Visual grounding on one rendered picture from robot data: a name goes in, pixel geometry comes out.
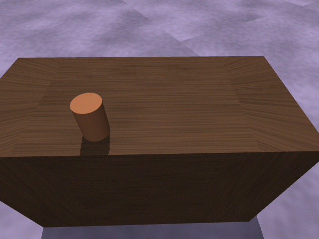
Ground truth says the can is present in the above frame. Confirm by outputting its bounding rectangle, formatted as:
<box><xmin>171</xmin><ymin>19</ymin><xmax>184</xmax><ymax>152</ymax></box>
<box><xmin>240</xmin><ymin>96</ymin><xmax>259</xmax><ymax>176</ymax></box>
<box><xmin>70</xmin><ymin>93</ymin><xmax>110</xmax><ymax>141</ymax></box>

